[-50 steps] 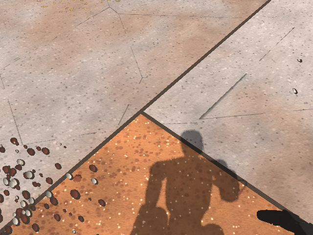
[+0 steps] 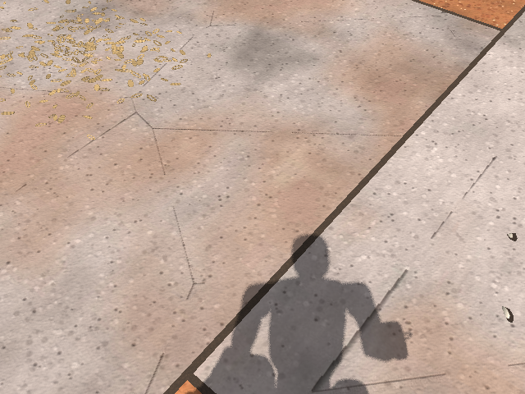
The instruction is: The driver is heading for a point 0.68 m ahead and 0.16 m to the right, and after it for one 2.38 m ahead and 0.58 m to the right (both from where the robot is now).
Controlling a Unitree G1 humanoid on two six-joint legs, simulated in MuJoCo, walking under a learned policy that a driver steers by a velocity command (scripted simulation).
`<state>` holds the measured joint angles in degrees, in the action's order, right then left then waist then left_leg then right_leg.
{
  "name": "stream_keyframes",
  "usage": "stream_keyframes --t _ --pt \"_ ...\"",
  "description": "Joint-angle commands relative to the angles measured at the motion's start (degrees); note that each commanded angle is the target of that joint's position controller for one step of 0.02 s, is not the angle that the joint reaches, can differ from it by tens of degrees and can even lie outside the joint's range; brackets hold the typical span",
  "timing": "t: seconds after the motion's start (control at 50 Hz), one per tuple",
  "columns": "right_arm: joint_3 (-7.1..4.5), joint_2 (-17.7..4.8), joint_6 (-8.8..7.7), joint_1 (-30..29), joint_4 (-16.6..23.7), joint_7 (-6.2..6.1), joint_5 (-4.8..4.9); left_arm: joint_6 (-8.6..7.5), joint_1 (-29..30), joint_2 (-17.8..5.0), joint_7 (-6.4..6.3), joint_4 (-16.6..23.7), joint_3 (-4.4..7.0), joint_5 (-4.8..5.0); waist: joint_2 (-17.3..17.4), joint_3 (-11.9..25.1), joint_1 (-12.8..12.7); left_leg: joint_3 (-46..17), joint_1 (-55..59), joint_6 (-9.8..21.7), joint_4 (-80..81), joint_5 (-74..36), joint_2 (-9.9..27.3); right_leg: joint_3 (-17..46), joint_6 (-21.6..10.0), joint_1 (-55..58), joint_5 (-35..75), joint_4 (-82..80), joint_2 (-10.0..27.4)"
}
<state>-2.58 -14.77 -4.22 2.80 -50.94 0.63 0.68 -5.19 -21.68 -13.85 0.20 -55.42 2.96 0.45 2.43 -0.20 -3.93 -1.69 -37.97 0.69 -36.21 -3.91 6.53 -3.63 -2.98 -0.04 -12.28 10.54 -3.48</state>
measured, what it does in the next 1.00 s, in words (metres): walks ahead, turning right: left foot, then right foot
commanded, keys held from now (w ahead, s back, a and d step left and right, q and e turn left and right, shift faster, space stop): w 0.30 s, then w+e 0.56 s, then e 0.14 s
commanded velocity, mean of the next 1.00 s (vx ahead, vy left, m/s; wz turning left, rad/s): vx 0.48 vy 0.00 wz -0.28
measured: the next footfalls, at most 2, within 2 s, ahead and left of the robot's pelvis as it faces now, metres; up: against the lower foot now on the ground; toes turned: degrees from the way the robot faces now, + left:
left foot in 0.14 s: +0.27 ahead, +0.15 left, +0.00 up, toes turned +2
right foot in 0.72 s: +0.57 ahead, -0.10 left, +0.00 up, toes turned -13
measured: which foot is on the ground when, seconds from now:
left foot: up 0.00-0.12, down 0.14-0.74, up 0.76-1.00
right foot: down 0.00-0.16, up 0.18-0.70, down 0.72-1.00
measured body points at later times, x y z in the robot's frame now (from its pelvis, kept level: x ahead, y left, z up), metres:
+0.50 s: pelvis +0.28 +0.06 +0.00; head +0.29 +0.07 +0.45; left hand +0.44 +0.32 -0.12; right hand +0.28 -0.21 -0.13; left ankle +0.23 +0.14 -0.75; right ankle +0.44 -0.13 -0.68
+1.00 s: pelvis +0.55 -0.03 +0.00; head +0.59 -0.06 +0.45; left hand +0.71 +0.21 -0.11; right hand +0.64 -0.34 -0.10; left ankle +0.74 +0.11 -0.68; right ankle +0.53 -0.09 -0.75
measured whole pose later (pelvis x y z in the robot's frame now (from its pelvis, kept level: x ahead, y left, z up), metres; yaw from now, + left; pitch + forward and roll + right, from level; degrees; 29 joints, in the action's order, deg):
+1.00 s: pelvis +0.55 -0.03 +0.00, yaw -20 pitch +2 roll +1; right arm -3.7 -16.8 -5.6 3.0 -45.3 -0.9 -0.9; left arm -2.5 -17.0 -15.0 0.0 -44.9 4.3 0.5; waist 1.3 -2.7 -2.2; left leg -5.3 -38.1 -3.0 -47.6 8.6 5.2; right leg 5.0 -5.4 -12.1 -10.1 20.6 -6.3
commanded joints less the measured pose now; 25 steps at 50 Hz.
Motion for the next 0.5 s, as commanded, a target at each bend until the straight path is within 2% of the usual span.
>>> stream_keyframes --t 0.02,0.06,0.1,0.12,0.14,0.16,0.18,0.2,0.22,0.24,0.26,0.28,0.32,0.36,0.44,0.5 --pt "-0.21 -3.1 -1.05 -7.7 5.1 0.83 0.39 0.05 -2.5 -9.4 -0.49 0.8 2.06 0.42 -5.8 -4.8 -0.2 1.1 -0.6 0.7 4.3 -0.4 -1.3 7.0 -8.1 -0.3 13.1 -2.8 16.8" --pt "-0.36 -3.9 -1.47 -8.5 6.0 1.50 0.50 0.62 -2.5 -9.9 -0.76 0.3 2.40 0.61 -6.2 -4.8 0.5 0.9 -0.3 2.1 6.2 3.3 -1.7 7.5 -7.4 3.3 15.7 -0.3 18.6" --pt "-1.03 -5.5 -1.80 -5.4 5.6 1.83 0.54 1.17 -1.2 -10.7 -0.95 0.4 2.73 0.66 -7.3 -2.7 2.8 2.3 5.7 3.5 7.4 7.4 -3.4 7.3 -6.3 5.1 24.7 3.8 19.0" --pt "-1.89 -6.9 -1.88 -0.4 4.2 1.74 0.43 1.49 0.2 -10.9 -1.00 0.7 2.74 0.66 -7.8 0.4 5.8 4.2 13.3 4.6 8.3 8.0 -5.4 5.8 -5.3 4.5 34.1 9.7 17.6" --pt "-3.41 -9.5 -1.83 9.4 1.1 1.36 0.32 1.78 0.4 -9.4 -1.05 1.0 2.17 0.33 -6.7 6.2 9.9 4.6 26.7 6.3 8.0 7.1 -6.1 3.5 -3.7 0.4 37.3 20.8 14.5" --pt "-4.67 -14.1 -1.65 20.0 -1.1 0.76 -0.38 1.74 -0.6 -7.5 -1.16 2.6 1.14 -0.82 0.6 14.9 12.7 -8.6 44.5 10.1 6.7 6.7 5.0 0.8 -1.5 -12.2 20.6 39.7 10.5" --pt "-5.07 -16.7 -1.30 22.4 -2.3 1.13 -0.30 0.39 -7.5 0.3 -0.42 2.4 -0.91 -0.48 15.6 21.1 8.4 -35.8 61.3 18.9 14.6 19.5 16.0 3.5 1.8 -34.7 -18.4 57.9 -0.3" --pt "-3.49 -11.2 -1.47 21.0 -1.7 1.22 0.23 -0.95 -3.3 -6.0 -0.24 2.2 0.40 0.95 9.1 18.2 10.6 -38.0 59.1 16.6 18.7 25.7 14.5 11.0 0.6 -41.1 -21.2 64.5 2.4" --pt "-2.83 -9.0 -1.72 16.2 -0.8 1.04 0.23 -1.78 2.1 -8.7 -0.09 4.1 1.21 2.21 6.7 10.6 9.7 -29.7 51.9 14.1 19.6 23.4 13.0 9.8 -0.4 -44.5 -16.0 64.9 5.3" --pt "-2.35 -7.8 -1.84 11.4 0.3 1.05 -0.15 -1.95 4.8 -8.7 -0.51 4.6 1.23 2.01 1.8 6.6 7.8 -23.4 43.5 12.9 21.1 17.4 11.1 8.2 -0.5 -42.2 -10.3 62.4 8.5" --pt "-1.96 -6.2 -1.95 8.7 0.7 1.18 -0.72 -1.67 6.1 -8.3 -0.87 4.8 1.65 1.08 0.5 3.6 6.2 -18.8 36.5 12.6 22.8 12.6 9.3 7.8 -0.2 -39.7 -6.8 59.2 10.3" --pt "-1.54 -5.0 -2.14 7.7 0.5 1.25 -1.34 -0.97 4.9 -7.4 -0.92 4.6 1.80 0.79 1.8 3.1 4.3 -15.7 32.4 12.0 24.4 10.1 7.8 8.2 -0.2 -35.9 -4.6 57.2 11.8" --pt "-1.60 -5.0 -2.38 8.3 -0.3 1.18 -1.17 0.42 3.2 -5.0 -0.91 4.1 1.59 0.90 2.3 2.1 3.0 -11.2 29.0 12.5 27.2 7.7 6.8 7.8 0.5 -33.8 -3.1 54.1 12.5" --pt "-2.09 -6.7 -2.69 9.9 -1.3 0.45 -1.32 1.29 5.7 -4.8 -0.99 4.9 1.65 0.87 1.2 0.1 3.2 -7.5 28.3 12.7 29.3 5.1 7.0 8.0 1.4 -37.0 1.1 50.6 12.9" --pt "-2.20 -7.4 -2.48 12.2 -2.4 -0.81 -1.49 1.25 11.1 -4.5 -0.50 6.7 1.78 0.78 0.4 -1.5 4.7 -0.2 30.9 10.5 30.3 1.2 5.7 9.4 1.9 -40.9 13.3 39.7 11.2" --pt "-2.03 -7.7 -2.39 13.2 -2.7 -1.27 -1.21 0.98 16.6 -3.5 0.35 8.6 1.22 0.68 0.3 -3.0 6.5 4.8 31.7 8.8 31.3 0.9 4.9 6.2 1.5 -38.9 19.6 31.1 9.7"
